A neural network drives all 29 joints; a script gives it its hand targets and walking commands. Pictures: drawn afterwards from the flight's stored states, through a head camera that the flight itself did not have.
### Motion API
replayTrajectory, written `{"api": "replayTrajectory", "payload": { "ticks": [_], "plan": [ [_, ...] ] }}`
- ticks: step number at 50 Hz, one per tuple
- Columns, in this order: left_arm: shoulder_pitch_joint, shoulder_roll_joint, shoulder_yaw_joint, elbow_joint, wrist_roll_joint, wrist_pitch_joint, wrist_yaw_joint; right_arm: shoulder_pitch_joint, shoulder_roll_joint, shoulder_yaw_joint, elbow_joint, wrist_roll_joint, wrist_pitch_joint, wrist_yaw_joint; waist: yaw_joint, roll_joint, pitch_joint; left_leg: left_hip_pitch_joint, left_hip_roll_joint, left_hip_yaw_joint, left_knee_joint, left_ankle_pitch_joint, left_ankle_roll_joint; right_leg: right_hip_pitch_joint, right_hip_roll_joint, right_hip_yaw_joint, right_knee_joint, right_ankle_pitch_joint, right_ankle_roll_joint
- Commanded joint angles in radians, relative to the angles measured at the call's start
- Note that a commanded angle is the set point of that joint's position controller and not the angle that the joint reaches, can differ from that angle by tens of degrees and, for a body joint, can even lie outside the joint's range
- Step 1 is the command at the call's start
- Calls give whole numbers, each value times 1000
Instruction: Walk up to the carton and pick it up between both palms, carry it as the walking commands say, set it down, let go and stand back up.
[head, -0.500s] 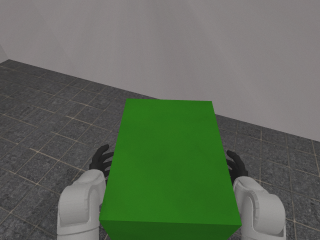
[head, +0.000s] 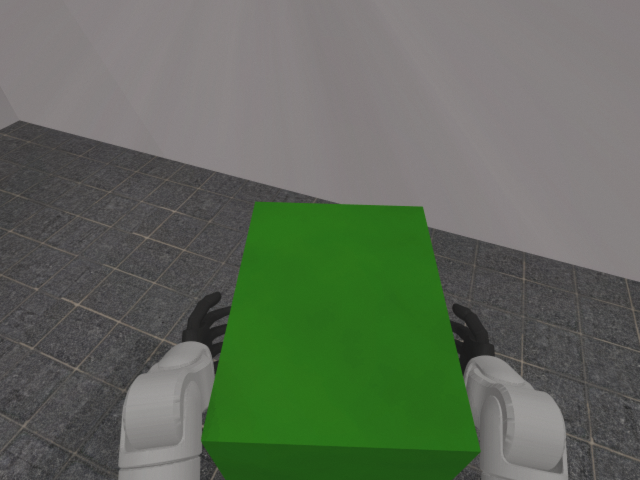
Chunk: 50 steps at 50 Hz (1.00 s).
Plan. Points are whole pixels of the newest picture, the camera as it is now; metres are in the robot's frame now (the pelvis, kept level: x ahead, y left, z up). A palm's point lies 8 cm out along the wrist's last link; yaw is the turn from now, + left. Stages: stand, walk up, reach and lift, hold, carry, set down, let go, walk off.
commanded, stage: carry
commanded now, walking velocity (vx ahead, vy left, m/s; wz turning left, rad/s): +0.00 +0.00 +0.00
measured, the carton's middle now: (334, 355) +0.30 +0.00 +0.01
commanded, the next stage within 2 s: hold in 0.52 s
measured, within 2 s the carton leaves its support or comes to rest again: neither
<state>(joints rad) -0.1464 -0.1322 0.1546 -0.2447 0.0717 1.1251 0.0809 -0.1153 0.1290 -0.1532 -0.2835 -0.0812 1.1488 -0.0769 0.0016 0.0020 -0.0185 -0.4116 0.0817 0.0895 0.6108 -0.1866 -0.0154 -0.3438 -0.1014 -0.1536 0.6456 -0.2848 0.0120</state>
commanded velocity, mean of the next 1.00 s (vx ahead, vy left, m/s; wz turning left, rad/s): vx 0.00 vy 0.00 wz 0.00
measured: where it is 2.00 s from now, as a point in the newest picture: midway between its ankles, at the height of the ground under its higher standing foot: outside the picture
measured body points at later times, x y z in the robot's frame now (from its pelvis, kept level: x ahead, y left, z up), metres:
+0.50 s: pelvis +0.00 +0.00 +0.00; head -0.01 +0.00 +0.45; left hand +0.28 +0.16 +0.05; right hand +0.27 -0.16 +0.05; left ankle +0.08 +0.13 -0.72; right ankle +0.03 -0.13 -0.72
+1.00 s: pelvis -0.01 +0.01 +0.01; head -0.02 +0.03 +0.45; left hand +0.30 +0.15 +0.03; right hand +0.28 -0.17 +0.04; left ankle +0.08 +0.12 -0.72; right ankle +0.03 -0.13 -0.72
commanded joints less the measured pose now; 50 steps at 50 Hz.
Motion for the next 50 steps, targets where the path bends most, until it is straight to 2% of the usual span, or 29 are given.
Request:
{"api": "replayTrajectory", "payload": {
  "ticks": [1,2,3,4,5,7,8,11,12,13,14,17,21,22,24,25,26,27,28,30,31,32,33,36,37,38,41,46,50],
  "plan": [
    [-470,-832,-695,-71,-290,-50,-241,-542,789,688,-70,322,-62,246,4,32,-415,108,51,-82,-97,130,31,122,-80,100,-136,20,-25],
    [-521,-823,-697,-107,-301,-59,-246,-592,809,698,-96,334,-76,243,0,-36,-393,100,63,-88,-85,158,18,118,-83,105,-158,36,-25],
    [-553,-827,-745,-183,-333,-46,-238,-605,813,732,-179,368,-67,242,-1,30,-410,94,56,-86,-98,151,20,132,-85,89,-123,12,-33],
    [-485,-810,-671,-39,-278,-54,-245,-579,788,664,-61,308,-78,238,3,6,-372,63,56,-92,-104,121,24,115,-83,102,-141,-19,-34],
    [-508,-818,-736,-167,-325,-57,-238,-598,798,722,-183,358,-81,236,3,36,-423,93,71,-108,-106,174,29,125,-62,79,-112,-13,-27],
    [-538,-801,-698,-119,-284,-71,-229,-552,799,653,-59,312,-91,245,2,93,-401,82,76,-111,-139,51,34,126,-59,91,-128,-48,-28],
    [-504,-781,-644,-35,-248,-79,-236,-534,766,619,5,269,-97,242,3,24,-378,56,59,-112,-148,-11,33,111,-56,95,-149,-90,-34],
    [-533,-815,-730,-150,-308,-78,-234,-595,780,698,-152,327,-100,240,-4,-29,-373,64,40,-81,-131,-16,20,91,-82,109,-178,-131,-31],
    [-499,-795,-676,-54,-264,-85,-235,-620,772,663,-83,313,-108,242,1,-20,-355,76,47,-93,-157,-51,27,61,-64,97,-163,-154,-25],
    [-551,-817,-754,-200,-322,-71,-231,-589,822,726,-155,358,-95,242,-1,69,-356,100,58,-100,-159,-31,31,61,-62,105,-168,-123,-34],
    [-466,-784,-674,-67,-270,-76,-234,-583,784,669,-89,316,-106,235,1,12,-407,99,69,-119,-125,97,37,105,-59,87,-149,-50,-30],
    [-510,-796,-692,-109,-292,-95,-234,-566,798,678,-85,321,-116,231,1,35,-403,120,58,-86,-90,167,32,111,-70,101,-144,67,-21],
    [-503,-792,-692,-85,-274,-95,-233,-556,786,675,-64,310,-116,239,-3,-59,-351,69,45,-80,-126,-25,28,89,-88,102,-189,-97,-25],
    [-437,-755,-632,-2,-216,-116,-228,-536,735,645,-31,268,-138,240,-3,-49,-410,112,44,-78,-113,62,35,111,-84,111,-177,-48,-31],
    [-509,-815,-715,-108,-291,-115,-230,-557,768,687,-121,300,-139,231,0,8,-383,111,68,-92,-113,171,31,98,-72,85,-130,60,-32],
    [-486,-791,-678,-69,-273,-120,-229,-545,775,656,-71,298,-144,229,2,4,-433,98,88,-138,-137,165,36,149,-50,73,-94,8,-28],
    [-489,-789,-686,-95,-264,-121,-230,-563,742,676,-120,293,-148,234,5,87,-374,92,91,-138,-178,36,46,127,-38,75,-101,-28,-22],
    [-316,-574,-327,477,-20,-227,-216,-509,597,374,444,22,-261,218,123,-70,-79,204,-168,-93,-182,-197,40,13,165,213,-250,-99,-60],
    [-379,-543,-405,391,-32,-303,-200,-428,566,347,393,12,-342,204,-1,-47,-130,289,-171,-115,-185,-165,28,82,180,204,-255,-34,-66],
    [-422,-575,-514,219,-70,-387,-203,-417,580,463,201,50,-421,207,-31,-46,-343,365,-175,-109,-153,70,19,202,187,216,-219,205,-48],
    [-437,-628,-570,194,-111,-403,-214,-523,640,533,123,108,-434,206,11,-43,-369,338,-166,-91,-159,118,17,255,182,227,-210,264,-43],
    [-465,-715,-637,88,-163,-423,-231,-581,669,611,8,129,-453,217,-11,-134,-511,379,-159,-119,-126,239,20,291,197,222,-186,362,-20],
    [-606,-752,-699,48,-206,-454,-242,-602,743,611,58,138,-458,216,-30,-87,-582,332,-162,-117,-127,211,24,351,196,224,-182,385,-19],
    [-637,-792,-717,112,-197,-456,-250,-689,774,640,91,172,-489,232,8,6,-576,349,-194,-85,-107,110,21,253,189,225,-187,252,-23],
    [-598,-722,-684,124,-180,-458,-249,-667,743,617,117,162,-486,228,33,-26,-481,284,-189,-75,-132,45,33,260,186,234,-211,195,-16],
    [-593,-690,-655,131,-168,-463,-240,-726,695,620,81,186,-508,234,9,-46,-504,331,-180,-91,-119,37,30,221,183,231,-211,144,-19],
    [-620,-707,-633,182,-130,-452,-235,-701,711,585,182,169,-507,259,28,82,-458,397,-174,-78,-111,-65,11,78,166,222,-221,8,-52],
    [-702,-731,-592,294,-117,-424,-260,-730,715,474,387,111,-486,285,17,64,-319,428,-171,-98,-136,-254,-3,-47,153,209,-282,-237,-73],
    [-758,-809,-574,387,-127,-438,-303,-820,782,481,419,88,-490,293,7,-70,-352,518,-175,-125,-118,-241,-2,-88,143,196,-327,-302,-83]
  ]
}}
